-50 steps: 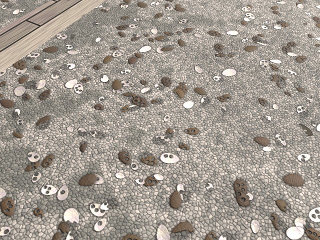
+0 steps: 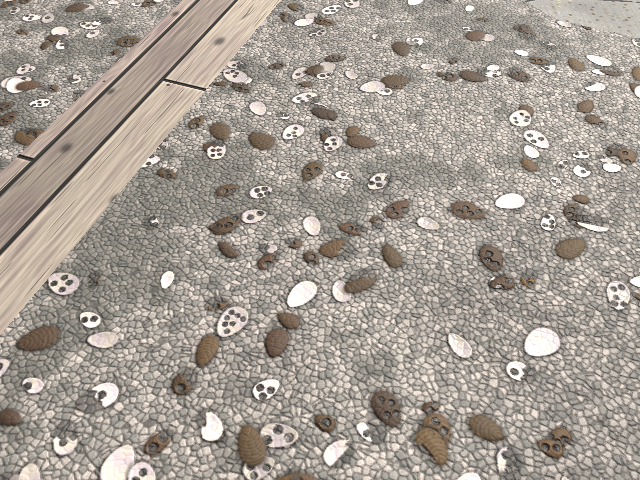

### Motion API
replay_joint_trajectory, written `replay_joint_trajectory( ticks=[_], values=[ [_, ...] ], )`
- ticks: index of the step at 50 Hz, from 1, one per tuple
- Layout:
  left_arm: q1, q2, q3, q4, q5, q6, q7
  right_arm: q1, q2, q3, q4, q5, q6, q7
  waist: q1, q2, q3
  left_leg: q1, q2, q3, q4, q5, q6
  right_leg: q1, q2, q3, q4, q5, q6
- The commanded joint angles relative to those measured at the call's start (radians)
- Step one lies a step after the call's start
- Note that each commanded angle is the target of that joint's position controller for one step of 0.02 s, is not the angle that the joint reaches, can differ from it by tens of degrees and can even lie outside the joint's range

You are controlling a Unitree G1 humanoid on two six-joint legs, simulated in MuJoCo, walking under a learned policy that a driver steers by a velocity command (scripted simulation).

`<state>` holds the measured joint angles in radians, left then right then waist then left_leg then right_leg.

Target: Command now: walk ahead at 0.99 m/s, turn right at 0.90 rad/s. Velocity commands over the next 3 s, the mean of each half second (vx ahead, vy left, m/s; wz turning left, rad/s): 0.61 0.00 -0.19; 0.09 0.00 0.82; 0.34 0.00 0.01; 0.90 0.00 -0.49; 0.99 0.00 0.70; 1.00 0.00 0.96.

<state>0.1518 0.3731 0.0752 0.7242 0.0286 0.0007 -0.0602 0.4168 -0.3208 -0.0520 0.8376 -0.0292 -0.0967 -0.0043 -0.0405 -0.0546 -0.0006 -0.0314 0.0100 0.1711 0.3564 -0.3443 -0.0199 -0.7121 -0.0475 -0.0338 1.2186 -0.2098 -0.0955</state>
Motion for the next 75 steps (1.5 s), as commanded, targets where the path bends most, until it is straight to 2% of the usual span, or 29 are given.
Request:
replay_joint_trajectory(
  ticks=[1, 5, 8, 9, 10, 11, 12, 13, 14, 16, 25, 31, 32, 33, 34, 35, 37, 45, 55, 56, 57, 58, 60, 62, 69, 70, 71, 73, 75],
  values=[
    [-0.102, -0.063, -0.044, -0.136, -0.001, -0.005, -0.03, -0.098, -0.03, 0.007, -0.053, 0.004, -0.034, 0.002, 0.071, 0.145, 0.1, -0.049, 0.219, -0.04, -0.216, 0.519, 0.07, -0.07, -0.047, 0.014, -0.153, 0.136, -0.012],
    [-0.163, -0.037, -0.055, -0.148, 0.001, -0.007, -0.047, -0.027, -0.116, -0.007, -0.027, 0.003, -0.031, -0.014, 0.082, 0.102, 0.092, -0.018, 0.189, 0.099, -0.143, 1.131, 0.036, 0.207, 0.082, -0.17, -0.433, 0.209, -0.067],
    [0.234, 0.038, -0.022, -0.012, 0.028, -0.023, -0.017, -0.054, -0.186, -0.017, -0.039, 0.001, 0.001, -0.033, 0.275, 0.14, -0.1, -0.076, 0.237, 0.046, 0.366, 1.34, 0.051, 0.688, 0.151, -0.057, -0.545, 0.187, -0.127],
    [0.356, 0.068, -0.004, 0.052, 0.034, -0.027, 0.009, -0.059, -0.168, -0.012, -0.033, 0.007, 0.005, -0.022, 0.306, 0.083, -0.129, -0.204, 0.158, 0.061, 0.67, 0.922, 0.05, 0.888, 0.114, 0.022, -0.671, 0.277, -0.142],
    [0.276, 0.16, 0.014, 0.047, 0.029, -0.026, 0.033, 0.021, -0.054, 0.011, -0.056, 0.002, 0.005, -0.011, 0.167, -0.178, -0.151, -0.463, -0.001, 0.039, 1.088, -0.21, 0.03, 1.06, -0.12, 0.252, -0.574, 0.776, -0.126],
    [0.282, 0.213, 0.032, -0.016, 0.024, -0.029, 0.045, 0.185, -0.058, 0.023, -0.083, 0.074, 0.015, -0.026, 0.137, -0.144, -0.487, -0.622, -0.034, -0.251, 1.343, -0.261, 0.038, 1.313, -0.41, 0.623, -0.572, 1.064, -0.32],
    [0.251, 0.16, 0.029, -0.033, 0.003, -0.024, 0.059, 0.052, -0.115, 0.016, -0.081, 0.066, 0.018, -0.039, 0.184, 0.047, -0.444, -0.626, -0.021, -0.289, 1.323, -0.116, 0.035, 1.15, -0.359, 0.569, -0.692, 0.92, -0.302],
    [0.161, 0.102, 0.008, -0.033, -0.035, -0.058, 0.035, 0.018, -0.155, -0.003, -0.102, 0.109, -0.01, -0.032, 0.139, 0.076, -0.273, -0.623, 0.01, -0.327, 1.209, -0.16, 0.021, 0.951, -0.319, 0.509, -0.811, 0.654, -0.313],
    [0.057, 0.065, -0.004, -0.027, -0.045, -0.082, 0.03, -0.025, -0.14, -0.008, -0.088, 0.108, -0.005, -0.04, 0.073, 0.149, -0.14, -0.606, 0.074, -0.307, 1.114, -0.104, 0.003, 0.757, -0.295, 0.431, -0.863, 0.55, -0.263],
    [-0.001, 0.013, -0.014, -0.011, -0.02, -0.11, 0.028, 0.02, -0.109, -0.018, -0.047, 0.089, 0.036, -0.038, 0.005, 0.122, -0.032, -0.462, 0.117, -0.312, 0.999, -0.038, -0.015, 0.512, -0.244, 0.265, -0.925, 0.645, -0.186],
    [-0.054, 0.011, -0.011, 0.015, -0.027, -0.067, 0.119, -0.177, 0.011, -0.01, -0.141, 0.051, 0.048, 0.016, 0.05, 0.006, -0.024, -0.483, 0.056, -0.115, 0.386, 0.462, -0.029, 0.599, -0.079, -0.16, -0.925, 0.728, -0.009],
    [-0.106, 0.045, 0.009, -0.026, -0.043, 0.008, 0.135, -0.028, -0.091, -0.054, -0.179, 0.045, 0.068, 0.058, -0.037, -0.032, -0.082, -0.35, -0.034, -0.049, 0.281, 0.221, 0.087, 0.678, -0.167, -0.169, -0.559, 0.95, -0.003],
    [-0.143, 0.031, 0.004, -0.04, -0.049, 0.011, 0.128, 0.106, -0.127, -0.075, -0.156, 0.042, 0.062, 0.046, -0.119, 0.024, -0.122, -0.172, -0.049, -0.092, 0.155, 0.325, 0.139, 0.584, -0.124, -0.171, -0.34, 0.811, 0.023],
    [-0.095, -0.045, -0.015, -0.055, -0.019, 0.002, 0.108, 0.085, -0.21, -0.093, -0.165, 0.039, 0.055, 0.022, -0.056, 0.267, -0.102, -0.02, 0.079, -0.322, 0.153, 0.88, 0.213, 0.358, 0.026, -0.16, -0.088, 0.006, 0.086],
    [0.01, -0.069, -0.025, -0.081, 0.0, -0.005, 0.086, 0.016, -0.268, -0.095, -0.229, -0.008, 0.044, 0.015, 0.043, 0.397, -0.234, 0.184, 0.285, -0.842, 0.092, 0.925, 0.472, 0.046, 0.242, 0.005, 0.263, -0.483, 0.155],
    [0.018, 0.02, -0.016, -0.07, -0.017, -0.023, 0.066, -0.066, -0.243, -0.094, -0.283, -0.011, 0.043, 0.022, 0.009, 0.234, -0.355, 0.183, 0.325, -0.941, -0.012, 0.614, 0.475, 0.036, 0.18, 0.217, 0.299, -0.414, 0.132],
    [-0.099, 0.041, -0.002, -0.085, -0.023, -0.025, 0.067, -0.179, -0.15, -0.072, -0.313, 0.044, 0.058, 0.013, 0.05, 0.0, -0.127, -0.05, 0.231, -0.756, -0.061, 0.331, 0.352, 0.013, 0.108, 0.196, 0.155, -0.277, 0.117],
    [-0.127, -0.029, -0.004, -0.059, -0.036, -0.004, 0.089, -0.188, -0.16, -0.09, -0.348, 0.044, 0.127, -0.048, 0.039, 0.142, -0.142, -0.172, 0.062, -0.625, -0.019, 0.297, 0.218, 0.179, 0.129, 0.183, -0.344, -0.114, 0.185],
    [-0.033, 0.033, 0.031, -0.01, -0.034, -0.055, 0.06, -0.279, -0.129, -0.075, -0.389, 0.047, 0.156, -0.037, 0.041, 0.253, -0.154, -0.166, 0.023, -0.725, 0.117, 0.257, 0.152, 0.446, 0.088, 0.168, -0.801, 0.068, 0.121],
    [-0.037, 0.051, 0.033, -0.014, -0.02, -0.053, 0.058, -0.23, -0.088, -0.058, -0.375, 0.041, 0.153, -0.033, 0.019, 0.169, -0.164, -0.22, -0.024, -0.668, 0.197, 0.122, 0.121, 0.537, -0.002, 0.235, -0.859, 0.153, 0.082],
    [-0.102, 0.1, 0.032, -0.051, 0.005, -0.042, 0.06, -0.165, -0.036, -0.037, -0.363, 0.026, 0.149, -0.028, -0.037, -0.083, -0.137, -0.326, -0.154, -0.51, 0.383, -0.169, 0.065, 0.576, -0.188, 0.456, -0.928, 0.266, -0.012],
    [-0.088, 0.094, 0.031, -0.045, 0.034, -0.041, 0.061, -0.193, -0.103, -0.055, -0.385, 0.021, 0.135, -0.027, -0.022, -0.244, -0.075, -0.407, -0.202, -0.433, 0.595, -0.325, -0.001, 0.472, -0.287, 0.664, -0.974, 0.291, -0.172],
    [-0.105, -0.014, -0.01, -0.051, -0.013, -0.043, 0.058, -0.181, -0.113, -0.045, -0.331, 0.006, 0.125, -0.018, -0.017, -0.083, -0.072, -0.405, -0.079, -0.393, 0.616, -0.135, -0.048, 0.474, -0.182, 0.567, -1.008, -0.325, -0.103],
    [0.016, 0.103, 0.019, -0.027, -0.064, -0.021, 0.07, -0.244, -0.114, -0.045, -0.339, 0.01, 0.101, -0.009, 0.047, -0.112, -0.005, -0.533, -0.061, -0.277, 0.65, -0.085, -0.07, 0.541, -0.147, 0.616, -1.051, -0.447, -0.097],
    [0.069, 0.081, 0.025, -0.075, -0.07, -0.006, 0.096, -0.29, -0.03, -0.031, -0.313, 0.052, 0.003, -0.007, 0.018, -0.129, 0.028, -0.135, -0.103, -0.212, -0.007, 0.04, -0.006, 0.425, 0.02, 0.539, -1.009, -0.293, -0.053],
    [0.043, 0.133, 0.061, -0.048, 0.009, 0.017, 0.061, -0.177, -0.055, -0.025, -0.257, -0.009, 0.044, -0.018, -0.034, -0.037, 0.018, -0.003, -0.137, -0.147, -0.106, 0.052, 0.013, 0.348, 0.099, 0.45, -0.897, -0.269, -0.024],
    [0.011, 0.088, 0.059, -0.079, -0.004, 0.014, 0.052, -0.085, -0.094, -0.039, -0.236, -0.017, 0.054, -0.035, -0.067, -0.029, -0.009, 0.274, -0.056, -0.171, -0.093, 0.08, 0.031, 0.111, 0.16, 0.377, -0.82, -0.245, 0.055],
    [-0.018, -0.053, 0.014, -0.155, -0.029, -0.009, 0.043, -0.113, -0.238, -0.061, -0.266, -0.021, 0.06, -0.056, -0.073, 0.244, -0.018, 0.305, 0.426, -0.678, -0.19, -0.341, 0.153, -0.261, 0.157, 0.163, -0.337, -0.267, 0.082],
    [-0.091, 0.005, 0.018, -0.179, -0.01, -0.015, 0.017, -0.155, -0.126, -0.038, -0.24, -0.032, 0.043, -0.038, -0.03, 0.148, 0.055, 0.162, 0.404, -0.629, -0.19, -0.342, 0.202, -0.287, 0.012, 0.156, -0.174, -0.128, 0.073]
  ],
)
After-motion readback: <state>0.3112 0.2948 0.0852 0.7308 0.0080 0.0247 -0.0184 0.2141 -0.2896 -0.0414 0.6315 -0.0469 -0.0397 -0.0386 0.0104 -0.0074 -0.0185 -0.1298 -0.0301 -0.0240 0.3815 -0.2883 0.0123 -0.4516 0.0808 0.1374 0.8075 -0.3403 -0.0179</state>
